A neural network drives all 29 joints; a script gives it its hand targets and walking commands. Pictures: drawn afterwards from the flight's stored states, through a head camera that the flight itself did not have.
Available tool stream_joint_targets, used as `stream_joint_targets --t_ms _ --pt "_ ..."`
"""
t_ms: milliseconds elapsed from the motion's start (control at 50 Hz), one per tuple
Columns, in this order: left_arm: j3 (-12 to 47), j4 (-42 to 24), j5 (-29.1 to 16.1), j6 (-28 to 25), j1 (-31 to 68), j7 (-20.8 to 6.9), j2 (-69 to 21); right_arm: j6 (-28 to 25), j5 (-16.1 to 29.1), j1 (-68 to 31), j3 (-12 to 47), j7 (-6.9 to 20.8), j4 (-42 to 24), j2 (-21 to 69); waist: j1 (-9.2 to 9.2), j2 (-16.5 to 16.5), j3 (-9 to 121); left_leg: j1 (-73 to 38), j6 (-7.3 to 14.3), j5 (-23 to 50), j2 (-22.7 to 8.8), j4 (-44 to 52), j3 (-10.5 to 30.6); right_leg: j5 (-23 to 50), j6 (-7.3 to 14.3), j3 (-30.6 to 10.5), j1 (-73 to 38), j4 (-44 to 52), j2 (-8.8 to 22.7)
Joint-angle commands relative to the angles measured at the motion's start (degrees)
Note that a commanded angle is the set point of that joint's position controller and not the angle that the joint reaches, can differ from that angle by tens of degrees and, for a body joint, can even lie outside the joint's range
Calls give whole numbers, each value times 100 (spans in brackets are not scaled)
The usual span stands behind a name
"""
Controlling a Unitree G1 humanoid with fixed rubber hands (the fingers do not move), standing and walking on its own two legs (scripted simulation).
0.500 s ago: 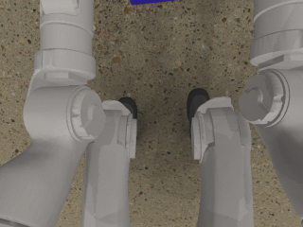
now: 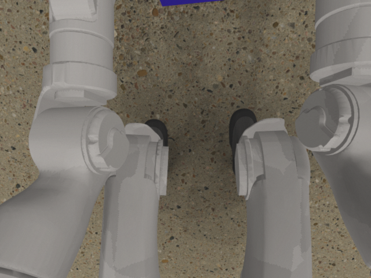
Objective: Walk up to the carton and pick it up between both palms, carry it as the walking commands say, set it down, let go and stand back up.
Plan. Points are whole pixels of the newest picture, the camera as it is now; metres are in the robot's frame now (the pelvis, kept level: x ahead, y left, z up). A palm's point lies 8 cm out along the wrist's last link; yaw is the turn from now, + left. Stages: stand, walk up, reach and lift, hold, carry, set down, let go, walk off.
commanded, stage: set down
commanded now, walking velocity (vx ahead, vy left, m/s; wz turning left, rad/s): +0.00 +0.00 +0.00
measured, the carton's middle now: out of the picture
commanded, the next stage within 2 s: none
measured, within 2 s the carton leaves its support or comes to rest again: rests again in 0.84 s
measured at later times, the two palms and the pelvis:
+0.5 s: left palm out of the picture +0.57 +0.10 -0.17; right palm out of the picture +0.56 -0.19 -0.19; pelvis +0.00 +0.00 +0.00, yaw +0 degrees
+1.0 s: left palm out of the picture +0.57 +0.10 -0.20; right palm out of the picture +0.56 -0.19 -0.21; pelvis +0.00 +0.00 +0.00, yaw +0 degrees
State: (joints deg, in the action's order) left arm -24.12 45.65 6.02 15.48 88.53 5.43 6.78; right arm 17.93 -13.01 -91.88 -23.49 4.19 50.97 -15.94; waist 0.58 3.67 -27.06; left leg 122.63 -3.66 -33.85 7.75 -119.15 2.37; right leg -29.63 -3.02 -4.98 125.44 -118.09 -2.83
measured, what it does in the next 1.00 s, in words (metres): stands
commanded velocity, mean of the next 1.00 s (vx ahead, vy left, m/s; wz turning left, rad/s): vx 0.00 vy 0.00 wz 0.00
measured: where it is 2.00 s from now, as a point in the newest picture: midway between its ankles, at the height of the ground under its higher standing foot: (197, 160)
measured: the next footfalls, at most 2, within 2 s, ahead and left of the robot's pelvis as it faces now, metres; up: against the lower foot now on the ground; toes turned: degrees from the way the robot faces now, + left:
none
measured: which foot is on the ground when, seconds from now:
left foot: down 0.00-1.00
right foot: down 0.00-1.00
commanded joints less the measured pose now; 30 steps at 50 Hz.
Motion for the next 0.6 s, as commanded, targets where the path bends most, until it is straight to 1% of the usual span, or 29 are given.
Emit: stream_joint_targets --t_ms 0,20,40,60,80,100,120,140,160,180,200,220,240,280,300,320,340,360,380,400,420,440,460,480,500,520,540,560,580 --pt "1740 932 -112 134 2456 -1353 -4473 -142 385 -2163 1337 1249 691 4128 635 14 5057 -1983 83 499 265 633 -717 325 408 814 -2671 637 -285" --pt "1619 1254 2 126 2108 -1357 -4305 -64 317 -1854 1302 1293 841 4284 492 -57 4801 -1734 142 253 231 682 -759 146 359 783 -2542 626 -285" --pt "1553 1186 -118 143 2302 -1347 -4225 -22 168 -1604 1139 1276 1014 4208 803 -260 4712 -1709 151 90 209 726 -691 134 373 827 -2556 647 -259" --pt "1588 1229 -68 194 2118 -1396 -4291 -90 276 -1928 1161 1246 731 3771 781 -20 4762 -1914 112 300 219 654 -667 136 334 893 -2479 549 -254" --pt "1666 1034 17 113 2111 -1354 -4309 -109 290 -1718 1165 1242 918 4082 594 63 4491 -1647 137 248 230 629 -697 107 394 773 -2216 571 -342" --pt "1715 965 -18 129 2541 -1307 -4001 -56 140 -1701 891 1280 1137 3997 755 76 4231 -1578 136 15 198 714 -675 -46 458 808 -1949 612 -339" --pt "1530 1051 79 130 2116 -1366 -4152 -122 153 -1813 1069 1267 877 3869 714 -116 4422 -1684 135 318 246 602 -632 157 433 786 -2227 587 -325" --pt "1577 1112 -29 144 2224 -1358 -4215 -115 277 -1858 1156 1267 803 3928 596 100 4695 -1815 113 228 233 548 -722 44 447 737 -2340 537 -339" --pt "1417 1213 -91 130 2136 -1365 -4083 -91 107 -1818 1129 1220 963 3960 664 -578 4494 -1352 176 118 253 642 -609 129 353 786 -2615 601 -301" --pt "1381 1528 50 205 2005 -1343 -3949 -34 34 -1803 833 1220 1221 3692 722 -19 4183 -1425 171 -140 192 668 -734 -193 383 801 -2251 660 -328" --pt "1534 1428 -40 261 2188 -1378 -3944 4 64 -1451 720 1265 1279 3639 889 111 4224 -1521 160 -141 142 757 -558 -111 447 790 -2168 511 -257" --pt "1575 1358 22 243 2268 -1361 -3906 -50 69 -1593 792 1242 978 3704 940 118 4337 -1697 114 -146 107 685 -605 -152 422 776 -2326 573 -234" --pt "1426 1163 -85 229 2344 -1361 -3952 -54 111 -1881 955 1212 914 3523 795 -289 4384 -1596 153 -14 219 682 -545 -158 381 788 -2396 539 -219" --pt "1610 1046 54 136 2311 -1295 -3992 -126 153 -1810 1000 1234 930 3668 780 -201 4375 -1701 154 47 216 705 -514 2 427 838 -2199 507 -293" --pt "1513 1284 82 214 2149 -1317 -3968 -129 77 -1913 839 1240 1001 3449 719 162 4251 -1955 100 164 185 782 -536 -92 405 877 -2058 455 -238" --pt "1455 1006 -28 154 2243 -1364 -3917 -71 42 -1563 949 1209 1044 3531 829 -186 4389 -1530 107 116 186 630 -612 88 426 733 -2624 581 -234" --pt "1554 1271 -32 201 2280 -1341 -3973 -35 -31 -1545 756 1255 1379 3587 762 123 4144 -1491 75 7 157 676 -535 21 517 732 -2124 482 -251" --pt "1525 1113 131 174 2068 -1284 -3857 -117 139 -1781 925 1262 997 3557 613 -24 4231 -1840 156 90 221 772 -475 -162 370 914 -2099 378 -257" --pt "1428 1290 162 212 2143 -1248 -3675 -90 103 -1729 715 1240 1105 3370 735 242 4226 -1857 98 -129 125 806 -601 -243 449 778 -2090 553 -252" --pt "1515 1374 119 226 1945 -1325 -4023 -157 15 -1640 769 1238 888 3436 817 88 4075 -1878 81 14 172 687 -557 -228 451 811 -2047 572 -280" --pt "1421 1222 206 156 2087 -1255 -3564 -125 84 -1710 780 1248 1118 3429 548 146 4148 -2024 105 5 161 840 -578 -368 418 844 -1810 587 -291" --pt "1294 1126 222 115 2032 -1260 -3385 -92 52 -1612 786 1203 1027 3364 609 -90 4095 -1684 114 -82 137 691 -612 -267 372 779 -2073 577 -239" --pt "1351 1144 109 105 2288 -1283 -3497 -91 -74 -1507 689 1195 1269 3364 905 -97 4088 -1691 124 -42 160 664 -607 -236 363 828 -2099 571 -284" --pt "1325 1038 121 104 2470 -1241 -3415 -149 24 -1796 728 1142 996 3233 605 150 4476 -1735 35 51 95 535 -709 -92 454 642 -2514 543 -285" --pt "1358 948 139 56 2275 -1223 -3445 -152 58 -1733 859 1163 953 3314 690 -288 4118 -1726 108 23 157 686 -573 -195 339 896 -2062 480 -286" --pt "1260 1259 96 100 2247 -1235 -3504 -174 116 -1918 888 1144 875 3380 629 -271 4417 -1735 127 3 150 600 -650 -143 385 798 -2477 578 -326" --pt "1333 1257 183 128 2190 -1222 -3505 -142 -117 -1406 596 1126 1212 3264 828 -136 4251 -1684 85 -1 106 703 -547 -51 408 781 -2284 558 -327" --pt "1456 1365 171 164 2078 -1224 -3500 -145 44 -1554 644 1120 1215 3157 931 70 4386 -1854 77 -87 94 744 -548 -57 380 870 -2508 465 -249" --pt "1262 1475 157 130 2128 -1197 -3318 -242 88 -1862 838 1070 837 3043 649 87 4480 -2154 -9 84 118 614 -635 -182 395 777 -2437 520 -272"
